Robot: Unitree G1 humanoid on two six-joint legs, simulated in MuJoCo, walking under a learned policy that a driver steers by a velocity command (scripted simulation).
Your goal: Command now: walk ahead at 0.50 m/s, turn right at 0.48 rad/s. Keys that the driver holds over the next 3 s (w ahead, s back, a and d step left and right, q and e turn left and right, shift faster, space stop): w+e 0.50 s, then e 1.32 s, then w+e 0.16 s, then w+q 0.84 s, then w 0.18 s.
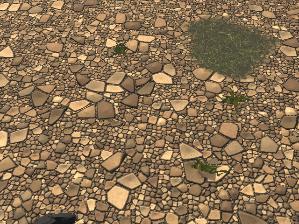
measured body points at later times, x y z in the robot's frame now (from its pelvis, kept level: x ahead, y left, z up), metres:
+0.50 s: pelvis +0.29 +0.03 +0.01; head +0.31 +0.04 +0.46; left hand +0.45 +0.28 -0.10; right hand +0.40 -0.27 -0.06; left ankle +0.40 +0.12 -0.71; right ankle +0.14 -0.07 -0.64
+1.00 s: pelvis +0.44 -0.04 +0.02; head +0.47 -0.09 +0.46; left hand +0.75 +0.07 -0.06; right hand +0.39 -0.35 -0.10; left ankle +0.45 +0.12 -0.63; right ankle +0.46 -0.17 -0.71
